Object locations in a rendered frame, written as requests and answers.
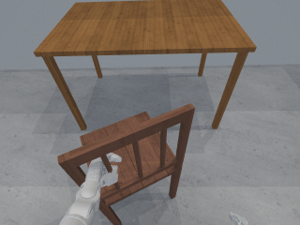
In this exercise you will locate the table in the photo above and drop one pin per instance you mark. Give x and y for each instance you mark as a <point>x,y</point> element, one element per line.
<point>146,27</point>

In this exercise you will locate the chair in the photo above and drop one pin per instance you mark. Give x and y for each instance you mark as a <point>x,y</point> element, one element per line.
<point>141,142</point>

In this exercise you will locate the robot left forearm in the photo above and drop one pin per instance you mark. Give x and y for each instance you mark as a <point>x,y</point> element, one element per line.
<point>82,211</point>

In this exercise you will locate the right robot hand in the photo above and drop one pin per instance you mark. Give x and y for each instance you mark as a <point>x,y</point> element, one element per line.
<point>237,220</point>

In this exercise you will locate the left robot hand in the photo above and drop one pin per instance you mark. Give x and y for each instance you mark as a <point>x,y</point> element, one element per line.
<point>98,172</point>

